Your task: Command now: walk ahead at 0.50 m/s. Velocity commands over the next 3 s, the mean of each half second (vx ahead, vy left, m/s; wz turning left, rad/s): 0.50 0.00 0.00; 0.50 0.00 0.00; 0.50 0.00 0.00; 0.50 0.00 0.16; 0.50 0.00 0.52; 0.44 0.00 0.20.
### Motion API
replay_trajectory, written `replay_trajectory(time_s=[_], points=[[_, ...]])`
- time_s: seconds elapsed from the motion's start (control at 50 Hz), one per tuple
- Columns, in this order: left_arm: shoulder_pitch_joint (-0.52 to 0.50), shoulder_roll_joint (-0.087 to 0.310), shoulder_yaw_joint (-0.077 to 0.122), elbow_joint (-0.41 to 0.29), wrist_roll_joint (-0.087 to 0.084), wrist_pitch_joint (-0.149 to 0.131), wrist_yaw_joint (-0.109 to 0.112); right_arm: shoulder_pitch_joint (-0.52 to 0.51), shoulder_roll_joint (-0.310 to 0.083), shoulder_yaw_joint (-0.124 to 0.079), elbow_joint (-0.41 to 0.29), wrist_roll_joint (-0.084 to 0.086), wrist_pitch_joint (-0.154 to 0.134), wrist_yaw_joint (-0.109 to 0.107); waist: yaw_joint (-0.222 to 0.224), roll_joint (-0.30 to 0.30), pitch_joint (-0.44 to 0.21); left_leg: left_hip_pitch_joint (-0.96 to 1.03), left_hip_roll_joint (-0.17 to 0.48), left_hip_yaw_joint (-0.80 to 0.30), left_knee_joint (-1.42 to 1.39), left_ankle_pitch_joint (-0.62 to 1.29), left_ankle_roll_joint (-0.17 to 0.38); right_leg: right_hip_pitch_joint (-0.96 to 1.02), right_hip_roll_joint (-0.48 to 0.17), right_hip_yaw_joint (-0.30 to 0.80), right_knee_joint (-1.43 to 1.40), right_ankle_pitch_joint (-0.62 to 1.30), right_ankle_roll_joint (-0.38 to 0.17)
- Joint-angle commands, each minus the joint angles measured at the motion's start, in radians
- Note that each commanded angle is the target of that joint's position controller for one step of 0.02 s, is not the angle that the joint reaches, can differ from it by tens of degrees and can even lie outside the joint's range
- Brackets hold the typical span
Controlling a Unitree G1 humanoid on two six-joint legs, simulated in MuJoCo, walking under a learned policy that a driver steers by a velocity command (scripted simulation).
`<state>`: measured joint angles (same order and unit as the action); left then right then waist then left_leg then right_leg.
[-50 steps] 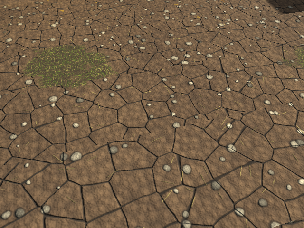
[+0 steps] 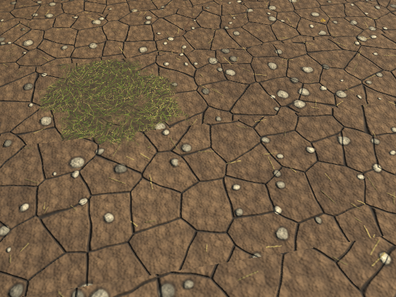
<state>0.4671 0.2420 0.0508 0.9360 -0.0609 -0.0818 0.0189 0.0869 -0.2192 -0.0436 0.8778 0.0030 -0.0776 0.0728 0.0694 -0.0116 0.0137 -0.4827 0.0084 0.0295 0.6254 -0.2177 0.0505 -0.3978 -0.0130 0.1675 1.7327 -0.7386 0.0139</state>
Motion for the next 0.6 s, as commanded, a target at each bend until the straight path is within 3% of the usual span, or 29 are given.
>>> replay_trajectory(time_s=[0.02, 0.04, 0.06, 0.08, 0.1, 0.14, 0.16, 0.22, 0.28, 0.32, 0.34, 0.36, 0.38, 0.4, 0.42, 0.44, 0.46, 0.48, 0.52, 0.56, 0.6], points=[[-0.092, 0.089, 0.008, -0.136, -0.005, -0.031, 0.031, 0.261, -0.165, -0.039, 0.015, -0.012, 0.017, -0.040, -0.143, 0.052, -0.255, 0.655, 0.423, -0.615, -0.279, 0.103, 0.281, -0.632, -0.077, -0.085, 0.073, 0.290, -0.017], [-0.068, 0.103, 0.016, -0.140, 0.011, -0.009, 0.041, 0.156, -0.157, -0.027, -0.008, -0.029, -0.008, -0.037, -0.066, 0.054, -0.187, 0.433, 0.439, -0.620, -0.280, 0.158, 0.284, -0.528, -0.110, -0.042, -0.087, 0.411, -0.028], [-0.068, 0.070, 0.018, -0.126, 0.037, 0.018, 0.040, 0.077, -0.123, -0.018, -0.004, -0.021, -0.017, -0.034, -0.015, 0.057, -0.046, 0.188, 0.350, -0.459, -0.300, 0.300, 0.235, -0.406, -0.137, -0.051, -0.265, 0.453, -0.004], [-0.076, 0.048, 0.019, -0.131, 0.050, 0.026, 0.035, 0.076, -0.114, -0.017, -0.002, -0.024, -0.018, -0.034, -0.009, 0.099, -0.009, 0.104, 0.285, -0.341, -0.329, 0.291, 0.205, -0.329, -0.153, -0.043, -0.423, 0.466, 0.003], [-0.112, 0.031, 0.018, -0.145, 0.053, 0.023, 0.033, 0.100, -0.132, -0.022, 0.008, -0.033, -0.023, -0.045, -0.017, 0.116, -0.004, 0.077, 0.253, -0.298, -0.362, 0.321, 0.203, -0.287, -0.150, -0.061, -0.523, 0.507, 0.013], [-0.187, 0.026, 0.013, -0.172, 0.063, 0.010, 0.015, 0.140, -0.142, -0.029, 0.023, -0.018, -0.021, -0.069, -0.036, 0.126, -0.019, 0.111, 0.210, -0.194, -0.363, 0.471, 0.192, -0.229, -0.141, -0.089, -0.781, 0.636, 0.014], [-0.216, 0.014, 0.007, -0.171, 0.059, 0.008, 0.003, 0.157, -0.152, -0.034, 0.030, -0.007, -0.017, -0.079, -0.049, 0.125, -0.038, 0.143, 0.198, -0.162, -0.365, 0.500, 0.184, -0.187, -0.118, -0.110, -0.894, 0.690, 0.007], [-0.330, 0.018, 0.006, -0.194, 0.052, 0.013, -0.017, 0.231, -0.177, -0.046, 0.064, 0.022, -0.002, -0.084, -0.092, 0.081, -0.031, 0.266, 0.217, -0.151, -0.380, 0.405, 0.165, -0.165, -0.073, -0.143, -1.047, 0.756, -0.017], [-0.435, 0.041, 0.012, -0.229, 0.048, 0.013, -0.033, 0.297, -0.171, -0.049, 0.097, 0.032, 0.013, -0.082, -0.127, 0.058, 0.033, 0.376, 0.245, -0.168, -0.372, 0.273, 0.149, -0.218, -0.059, -0.151, -1.133, 0.713, -0.055], [-0.451, 0.063, 0.022, -0.250, 0.049, 0.001, -0.046, 0.294, -0.202, -0.058, 0.108, 0.028, 0.025, -0.085, -0.107, 0.059, 0.043, 0.428, 0.262, -0.171, -0.337, 0.319, 0.130, -0.175, -0.043, -0.160, -1.197, 0.672, -0.080], [-0.421, 0.075, 0.031, -0.245, 0.050, -0.001, -0.049, 0.278, -0.203, -0.057, 0.106, 0.025, 0.031, -0.086, -0.080, 0.064, 0.019, 0.438, 0.245, -0.149, -0.289, 0.413, 0.114, -0.103, -0.020, -0.189, -1.220, 0.668, -0.094], [-0.314, 0.106, 0.051, -0.212, 0.056, -0.001, -0.048, 0.262, -0.192, -0.052, 0.100, 0.020, 0.037, -0.084, -0.034, 0.052, -0.050, 0.417, 0.192, -0.105, -0.166, 0.526, 0.089, 0.067, -0.001, -0.201, -1.223, 0.705, -0.118], [-0.135, 0.165, 0.076, -0.170, 0.059, 0.000, -0.043, 0.247, -0.164, -0.040, 0.079, 0.009, 0.038, -0.085, 0.029, -0.008, -0.176, 0.290, 0.122, -0.044, 0.068, 0.436, 0.051, 0.334, -0.083, -0.096, -1.193, 0.759, -0.166], [-0.020, 0.253, 0.096, -0.149, 0.054, 0.002, -0.044, 0.340, -0.068, -0.007, 0.066, -0.004, 0.021, -0.079, 0.030, -0.215, -0.315, -0.078, -0.030, 0.011, 0.470, 0.022, -0.017, 0.702, -0.310, 0.312, -1.269, 0.564, -0.324], [0.025, 0.198, 0.080, -0.139, 0.042, 0.004, -0.049, 0.309, -0.106, -0.015, 0.062, 0.004, 0.000, -0.069, 0.050, -0.253, -0.354, -0.248, -0.051, -0.112, 0.612, -0.353, -0.007, 0.751, -0.359, 0.558, -1.409, 0.368, -0.349], [-0.055, 0.162, 0.065, -0.151, 0.043, 0.001, -0.047, 0.231, -0.182, -0.038, 0.039, 0.032, -0.009, -0.067, 0.035, -0.184, -0.206, -0.341, 0.004, -0.129, 0.674, -0.300, 0.008, 0.645, -0.340, 0.461, -1.434, 0.297, -0.300], [-0.149, 0.144, 0.055, -0.176, 0.057, 0.000, -0.046, 0.175, -0.185, -0.040, 0.027, 0.036, -0.009, -0.075, 0.004, -0.101, -0.105, -0.310, 0.051, -0.108, 0.634, -0.207, 0.014, 0.470, -0.309, 0.333, -1.453, 0.412, -0.274], [-0.210, 0.121, 0.047, -0.184, 0.066, -0.003, -0.050, 0.161, -0.172, -0.042, 0.027, 0.019, -0.002, -0.082, -0.030, -0.055, -0.052, -0.254, 0.081, -0.102, 0.573, -0.151, 0.008, 0.339, -0.272, 0.237, -1.479, 0.536, -0.260], [-0.273, 0.095, 0.042, -0.186, 0.068, -0.011, -0.050, 0.197, -0.148, -0.046, 0.042, 0.013, 0.021, -0.090, -0.086, -0.068, -0.051, -0.115, 0.124, -0.113, 0.452, -0.094, -0.002, 0.210, -0.222, 0.120, -1.524, 0.626, -0.233], [-0.254, 0.116, 0.048, -0.170, 0.065, -0.018, -0.040, 0.163, -0.131, -0.046, 0.030, 0.012, 0.029, -0.094, -0.088, -0.065, -0.044, -0.106, 0.124, -0.103, 0.358, -0.037, -0.017, 0.194, -0.212, 0.079, -1.565, 0.646, -0.240], [-0.211, 0.153, 0.061, -0.137, 0.065, -0.016, -0.023, 0.066, -0.112, -0.043, -0.012, -0.014, 0.026, -0.092, -0.068, -0.041, -0.036, -0.143, 0.113, -0.092, 0.247, 0.073, -0.031, 0.221, -0.204, 0.031, -1.579, 0.759, -0.243]])
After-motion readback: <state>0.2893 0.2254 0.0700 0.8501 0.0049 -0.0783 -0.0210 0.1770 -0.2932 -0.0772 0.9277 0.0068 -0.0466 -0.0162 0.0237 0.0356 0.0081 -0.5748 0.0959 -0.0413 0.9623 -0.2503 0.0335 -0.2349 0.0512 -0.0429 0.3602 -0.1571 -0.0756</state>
